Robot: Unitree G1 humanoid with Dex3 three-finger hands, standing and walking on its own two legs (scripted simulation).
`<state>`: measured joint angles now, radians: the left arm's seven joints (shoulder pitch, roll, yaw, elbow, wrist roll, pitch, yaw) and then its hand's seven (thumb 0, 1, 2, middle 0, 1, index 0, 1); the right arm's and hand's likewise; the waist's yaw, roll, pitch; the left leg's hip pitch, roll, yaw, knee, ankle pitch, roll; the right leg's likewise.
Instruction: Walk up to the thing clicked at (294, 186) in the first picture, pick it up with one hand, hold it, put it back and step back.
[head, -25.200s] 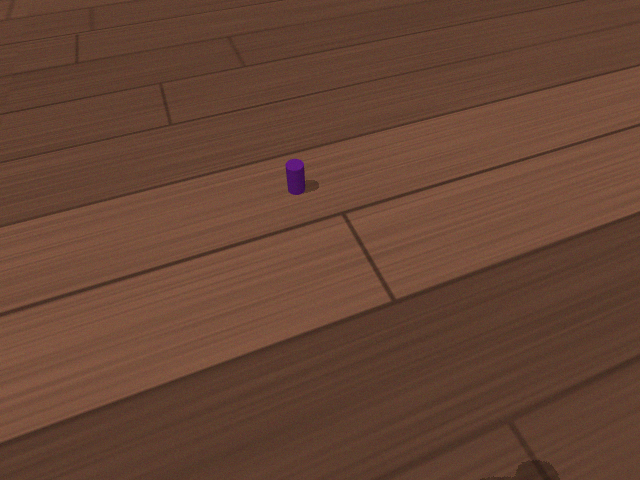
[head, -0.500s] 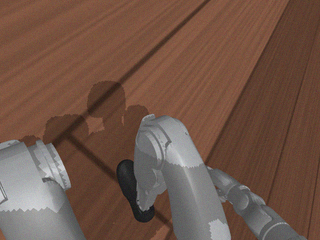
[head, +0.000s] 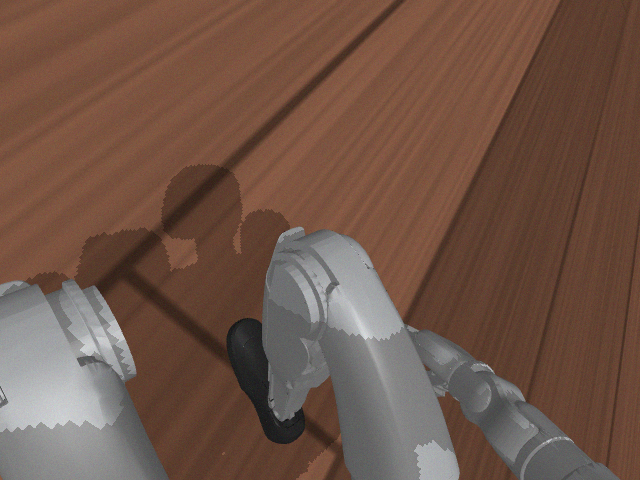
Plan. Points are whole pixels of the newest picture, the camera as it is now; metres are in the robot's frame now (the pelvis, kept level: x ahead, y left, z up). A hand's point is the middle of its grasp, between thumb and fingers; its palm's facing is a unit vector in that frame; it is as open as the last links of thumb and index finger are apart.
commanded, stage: open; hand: left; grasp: from the side
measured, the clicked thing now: out of the picture +0.43 +0.34 -0.21
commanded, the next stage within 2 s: withdraw in 0.26 s
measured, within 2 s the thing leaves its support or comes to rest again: neither
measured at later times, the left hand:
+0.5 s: hand out of the picture +0.42 +0.37 -0.16, palm faces +0.54 -0.84 +0.01, open 16.8 cm
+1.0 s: hand out of the picture +0.31 +0.42 -0.09, palm faces +0.49 -0.86 -0.14, open 17.5 cm
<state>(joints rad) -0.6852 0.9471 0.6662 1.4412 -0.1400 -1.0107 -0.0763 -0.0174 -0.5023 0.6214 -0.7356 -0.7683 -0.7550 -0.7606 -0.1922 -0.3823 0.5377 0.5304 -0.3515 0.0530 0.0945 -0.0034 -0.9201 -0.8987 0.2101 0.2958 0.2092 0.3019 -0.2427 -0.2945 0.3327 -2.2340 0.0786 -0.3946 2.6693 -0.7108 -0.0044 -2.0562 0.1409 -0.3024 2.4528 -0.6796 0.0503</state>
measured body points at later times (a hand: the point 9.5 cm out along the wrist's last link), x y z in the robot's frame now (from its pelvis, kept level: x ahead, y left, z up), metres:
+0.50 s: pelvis +0.00 +0.00 +0.00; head +0.23 +0.19 +0.33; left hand +0.39 +0.41 -0.16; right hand +0.19 -0.23 -0.03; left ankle +0.08 +0.13 -0.25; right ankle +0.12 -0.11 -0.25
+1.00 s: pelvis +0.00 -0.01 +0.04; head +0.18 +0.16 +0.41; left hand +0.28 +0.46 -0.07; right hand +0.23 -0.22 -0.03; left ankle +0.08 +0.13 -0.25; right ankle +0.12 -0.11 -0.25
